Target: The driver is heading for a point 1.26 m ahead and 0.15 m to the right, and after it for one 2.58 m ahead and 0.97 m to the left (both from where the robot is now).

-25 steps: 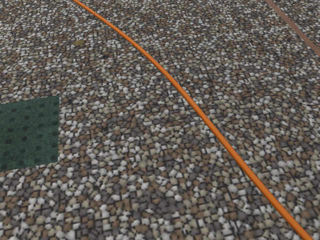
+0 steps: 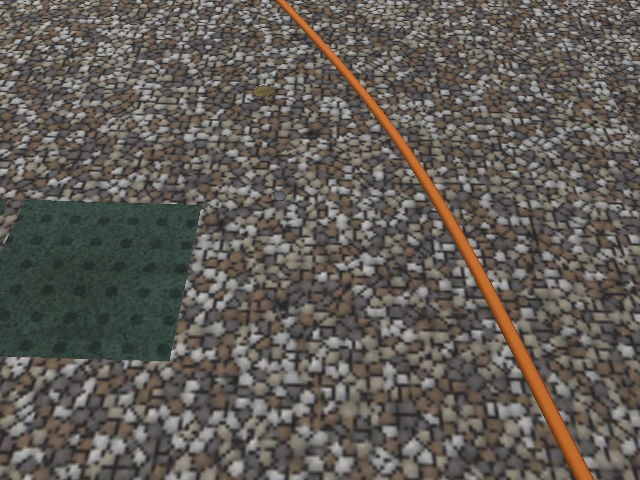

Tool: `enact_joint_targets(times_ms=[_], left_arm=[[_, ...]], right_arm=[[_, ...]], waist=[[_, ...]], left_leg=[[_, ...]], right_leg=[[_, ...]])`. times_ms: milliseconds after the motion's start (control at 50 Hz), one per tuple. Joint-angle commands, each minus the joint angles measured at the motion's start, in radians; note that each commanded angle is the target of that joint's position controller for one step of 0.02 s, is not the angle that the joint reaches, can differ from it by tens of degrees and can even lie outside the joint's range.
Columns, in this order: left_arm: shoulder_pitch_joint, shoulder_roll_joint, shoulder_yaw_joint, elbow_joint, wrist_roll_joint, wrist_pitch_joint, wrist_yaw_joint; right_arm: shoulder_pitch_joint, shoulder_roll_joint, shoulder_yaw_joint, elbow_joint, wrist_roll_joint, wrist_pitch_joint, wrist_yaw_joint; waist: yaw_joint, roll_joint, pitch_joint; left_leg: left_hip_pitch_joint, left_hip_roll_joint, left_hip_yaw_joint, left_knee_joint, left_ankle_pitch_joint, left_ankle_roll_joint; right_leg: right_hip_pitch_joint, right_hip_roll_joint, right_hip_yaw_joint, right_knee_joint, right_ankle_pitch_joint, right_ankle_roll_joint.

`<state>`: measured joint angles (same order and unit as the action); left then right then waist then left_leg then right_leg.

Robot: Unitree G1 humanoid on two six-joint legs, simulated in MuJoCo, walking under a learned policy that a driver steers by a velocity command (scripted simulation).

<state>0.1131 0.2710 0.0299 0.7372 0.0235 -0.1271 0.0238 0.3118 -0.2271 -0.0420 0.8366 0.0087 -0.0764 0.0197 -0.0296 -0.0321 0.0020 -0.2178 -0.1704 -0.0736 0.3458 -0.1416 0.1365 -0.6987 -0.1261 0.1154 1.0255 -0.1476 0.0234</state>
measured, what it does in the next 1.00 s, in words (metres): walks ahead: right foot, then left foot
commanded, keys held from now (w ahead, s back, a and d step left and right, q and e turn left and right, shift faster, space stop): w+q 0.12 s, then w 0.08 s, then w+e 0.80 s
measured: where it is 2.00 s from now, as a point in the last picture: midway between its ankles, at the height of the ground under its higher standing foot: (403, 268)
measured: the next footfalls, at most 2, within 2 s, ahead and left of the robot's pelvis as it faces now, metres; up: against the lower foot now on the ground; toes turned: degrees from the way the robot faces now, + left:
right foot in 0.24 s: +0.31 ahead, -0.14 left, +0.00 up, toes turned +11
left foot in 0.68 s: +0.50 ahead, +0.10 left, +0.00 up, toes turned -6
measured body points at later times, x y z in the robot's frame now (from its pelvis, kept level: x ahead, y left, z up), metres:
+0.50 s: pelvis +0.26 -0.05 +0.01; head +0.29 -0.06 +0.46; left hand +0.27 +0.22 -0.11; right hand +0.47 -0.28 -0.09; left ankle +0.34 +0.12 -0.69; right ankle +0.27 -0.15 -0.74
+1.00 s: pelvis +0.50 -0.02 +0.00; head +0.52 -0.01 +0.45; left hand +0.73 +0.20 -0.09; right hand +0.47 -0.30 -0.11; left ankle +0.46 +0.10 -0.74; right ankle +0.59 -0.20 -0.67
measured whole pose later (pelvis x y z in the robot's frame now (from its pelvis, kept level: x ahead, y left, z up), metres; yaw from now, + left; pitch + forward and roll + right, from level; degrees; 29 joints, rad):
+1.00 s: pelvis +0.50 -0.02 +0.00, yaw -12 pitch +2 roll +2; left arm 0.19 0.31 0.07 0.65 -0.02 -0.03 -0.02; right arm 0.34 -0.28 -0.07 0.83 -0.01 -0.10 0.00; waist -0.07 -0.06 0.00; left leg -0.06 -0.02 0.12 0.27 -0.24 0.02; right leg -0.73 -0.10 0.07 0.96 -0.09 0.01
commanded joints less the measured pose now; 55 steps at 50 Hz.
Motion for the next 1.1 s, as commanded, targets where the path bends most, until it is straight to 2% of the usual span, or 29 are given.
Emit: enact_joint_targets(times_ms=[20, 60, 140, 180, 220, 240, 260, 280, 300, 320, 340, 360, 420, 500, 560, 600, 640, 660, 680, 700, 720, 740, 760, 780, 800, 820, 900, 1000, 1100], left_arm=[[-0.027, 0.042, 0.010, -0.068, 0.001, 0.008, 0.013], [-0.100, 0.036, 0.007, -0.094, -0.012, 0.005, 0.008], [-0.167, 0.074, 0.016, -0.131, -0.027, -0.016, -0.017], [-0.147, 0.093, 0.024, -0.130, -0.025, -0.030, -0.031], [-0.017, 0.116, 0.039, -0.096, -0.019, -0.038, -0.030], [0.122, 0.155, 0.052, -0.072, -0.008, -0.041, -0.024], [0.284, 0.237, 0.078, -0.041, 0.004, -0.033, -0.021], [0.354, 0.216, 0.083, 0.002, -0.023, -0.019, -0.031], [0.308, 0.139, 0.060, -0.014, -0.040, -0.015, -0.033], [0.243, 0.110, 0.049, -0.033, -0.038, -0.004, -0.034], [0.201, 0.104, 0.044, -0.042, -0.032, 0.004, -0.040], [0.181, 0.090, 0.038, -0.049, -0.028, 0.006, -0.043], [0.182, 0.093, 0.038, -0.048, -0.032, 0.013, -0.046], [0.235, 0.148, 0.056, -0.031, -0.045, 0.028, -0.024], [0.294, 0.157, 0.059, -0.020, -0.051, 0.043, -0.018], [0.306, 0.155, 0.060, -0.020, -0.056, 0.052, -0.014], [0.291, 0.154, 0.062, -0.026, -0.057, 0.063, -0.009], [0.282, 0.136, 0.057, -0.031, -0.055, 0.067, -0.008], [0.259, 0.100, 0.045, -0.045, -0.049, 0.065, -0.009], [0.260, 0.024, 0.021, -0.068, -0.030, 0.061, -0.011], [0.375, 0.011, 0.013, -0.103, -0.064, 0.050, -0.009], [0.355, 0.109, 0.036, -0.073, -0.073, 0.054, -0.006], [0.275, 0.137, 0.046, -0.079, -0.065, 0.061, -0.008], [0.252, 0.118, 0.046, -0.077, -0.057, 0.068, -0.010], [0.228, 0.108, 0.050, -0.085, -0.048, 0.072, -0.013], [0.223, 0.092, 0.049, -0.090, -0.050, 0.078, -0.020], [0.165, 0.057, 0.042, -0.125, -0.044, 0.090, -0.030], [0.025, 0.037, 0.028, -0.169, -0.043, 0.079, -0.056], [-0.101, 0.050, 0.028, -0.238, -0.050, 0.079, -0.087]], right_arm=[[-0.007, -0.161, -0.040, -0.082, 0.011, -0.011, -0.024], [0.028, -0.166, -0.043, -0.081, 0.018, -0.004, -0.027], [0.071, -0.161, -0.042, -0.078, 0.022, 0.009, -0.032], [0.073, -0.157, -0.039, -0.076, 0.014, 0.015, -0.036], [0.050, -0.142, -0.031, -0.082, 0.005, 0.019, -0.034], [0.028, -0.107, -0.016, -0.096, -0.006, 0.014, -0.028], [0.126, -0.072, -0.002, -0.100, 0.006, 0.000, -0.023], [0.176, -0.088, 0.003, -0.091, 0.018, -0.013, -0.021], [0.093, -0.165, -0.012, -0.106, 0.026, -0.023, -0.016], [-0.011, -0.171, -0.012, -0.127, 0.019, -0.026, -0.014], [-0.068, -0.155, -0.010, -0.145, -0.003, -0.033, -0.013], [-0.082, -0.148, -0.015, -0.151, -0.020, -0.037, -0.014], [-0.062, -0.098, -0.005, -0.158, -0.026, -0.037, -0.016], [-0.211, -0.062, 0.015, -0.196, -0.020, -0.042, -0.017], [-0.290, -0.089, 0.009, -0.218, -0.004, -0.048, -0.009], [-0.315, -0.117, -0.003, -0.232, 0.001, -0.053, -0.007], [-0.286, -0.141, -0.018, -0.230, 0.003, -0.059, -0.009], [-0.231, -0.154, -0.028, -0.216, 0.001, -0.061, -0.013], [-0.128, -0.185, -0.043, -0.200, -0.008, -0.063, -0.021], [0.048, -0.252, -0.061, -0.178, -0.018, -0.059, -0.032], [0.090, -0.300, -0.076, -0.152, -0.018, -0.040, -0.025], [0.055, -0.213, -0.060, -0.163, -0.007, -0.038, -0.020], [0.025, -0.162, -0.047, -0.167, -0.004, -0.038, -0.020], [-0.030, -0.142, -0.037, -0.171, -0.010, -0.038, -0.016], [-0.067, -0.122, -0.033, -0.166, -0.014, -0.036, -0.014], [-0.086, -0.117, -0.031, -0.160, -0.020, -0.037, -0.013], [-0.075, -0.149, -0.047, -0.118, -0.018, -0.050, -0.013], [-0.057, -0.196, -0.055, -0.077, -0.011, -0.037, -0.022], [-0.001, -0.248, -0.066, -0.039, 0.013, -0.015, -0.023]], waist=[[0.004, 0.074, 0.010], [-0.031, 0.100, -0.001], [-0.057, 0.120, -0.020], [-0.043, 0.145, -0.029], [0.026, 0.172, -0.072], [0.088, 0.141, -0.177], [0.095, -0.078, -0.327], [0.100, -0.281, -0.326], [0.102, -0.171, -0.172], [0.098, -0.063, -0.070], [0.080, 0.003, 0.002], [0.056, 0.018, 0.016], [0.022, -0.046, -0.012], [0.063, -0.065, -0.012], [0.089, -0.079, -0.012], [0.083, -0.082, -0.012], [0.049, -0.093, -0.019], [0.017, -0.091, -0.037], [-0.036, -0.071, -0.097], [-0.097, 0.087, -0.235], [-0.034, 0.404, -0.294], [-0.045, 0.260, -0.183], [-0.053, 0.170, -0.088], [-0.025, 0.104, -0.042], [-0.005, 0.113, -0.008], [0.014, 0.138, 0.009], [0.023, 0.117, 0.020], [-0.018, 0.095, 0.040], [-0.048, 0.096, 0.077]], left_leg=[[-0.142, 0.210, -0.202, -0.129, 0.109, 0.129], [-0.088, 0.211, -0.228, -0.103, 0.052, 0.106], [0.060, 0.265, -0.332, -0.012, 0.009, 0.095], [0.111, 0.295, -0.369, 0.040, 0.059, 0.087], [0.122, 0.265, -0.347, 0.140, 0.219, 0.058], [0.058, 0.222, -0.282, 0.335, 0.266, 0.026], [-0.247, 0.099, -0.139, 0.651, 0.107, -0.054], [-0.486, 0.059, -0.082, 0.875, -0.394, -0.090], [-0.603, 0.131, -0.113, 0.953, -0.365, -0.078], [-0.616, 0.172, -0.072, 0.967, -0.278, -0.079], [-0.606, 0.199, -0.045, 0.901, -0.215, -0.080], [-0.558, 0.228, -0.040, 0.830, -0.173, -0.084], [-0.439, 0.227, 0.013, 0.648, -0.147, -0.121], [-0.303, 0.183, 0.040, 0.340, 0.050, -0.157], [-0.232, 0.153, 0.022, 0.232, 0.144, -0.167], [-0.191, 0.147, 0.002, 0.171, 0.118, -0.157], [-0.105, 0.149, 0.001, 0.115, 0.081, -0.134], [-0.016, 0.160, 0.007, 0.075, 0.065, -0.114], [0.148, 0.233, -0.040, 0.070, 0.043, -0.078], [0.399, 0.435, -0.229, 0.067, 0.006, -0.012], [0.564, 0.615, -0.635, -0.016, -0.215, 0.126], [0.474, 0.593, -0.635, -0.052, -0.339, 0.112], [0.378, 0.549, -0.486, -0.058, -0.280, 0.078], [0.276, 0.498, -0.372, -0.084, -0.161, 0.059], [0.210, 0.465, -0.296, -0.108, -0.080, 0.055], [0.150, 0.437, -0.219, -0.134, -0.022, 0.046], [0.109, 0.424, -0.054, -0.180, 0.186, 0.067], [0.138, 0.410, 0.101, -0.175, 0.245, 0.037], [0.242, 0.455, 0.164, -0.136, 0.269, 0.002]], right_leg=[[0.111, 0.057, -0.063, -0.232, 0.175, 0.028], [0.127, 0.090, -0.060, -0.376, 0.217, 0.030], [0.141, 0.116, -0.034, -0.511, 0.180, 0.013], [0.196, 0.122, -0.042, -0.547, 0.117, -0.018], [0.372, 0.135, -0.080, -0.613, 0.086, -0.075], [0.586, 0.041, 0.000, -0.584, 0.100, -0.142], [0.969, -0.137, 0.320, -0.573, 0.028, -0.304], [1.062, -0.263, 0.654, -0.707, -0.182, -0.387], [0.968, -0.242, 0.650, -0.749, -0.332, -0.349], [0.847, -0.196, 0.522, -0.762, -0.291, -0.313], [0.729, -0.150, 0.433, -0.789, -0.176, -0.301], [0.657, -0.109, 0.373, -0.805, -0.062, -0.285], [0.551, -0.028, 0.239, -0.827, 0.149, -0.280], [0.452, 0.013, 0.154, -0.821, 0.182, -0.259], [0.453, -0.001, 0.197, -0.793, 0.109, -0.243], [0.482, -0.016, 0.254, -0.759, 0.044, -0.225], [0.492, -0.015, 0.296, -0.706, 0.009, -0.201], [0.475, 0.013, 0.292, -0.651, 0.008, -0.179], [0.407, 0.059, 0.252, -0.515, 0.006, -0.145], [0.255, 0.141, 0.132, -0.195, -0.192, -0.100], [-0.046, 0.201, 0.031, 0.050, -0.457, -0.075], [-0.137, 0.125, 0.055, 0.184, -0.397, -0.059], [-0.153, 0.100, 0.043, 0.222, -0.309, -0.054], [-0.110, 0.071, 0.029, 0.209, -0.237, -0.044], [-0.096, 0.048, 0.023, 0.180, -0.191, -0.038], [-0.059, 0.025, 0.012, 0.167, -0.162, -0.036], [-0.072, 0.011, -0.008, 0.106, -0.055, -0.012], [-0.033, 0.018, -0.059, -0.175, 0.165, -0.023], [0.002, 0.041, -0.130, -0.338, 0.099, -0.074]])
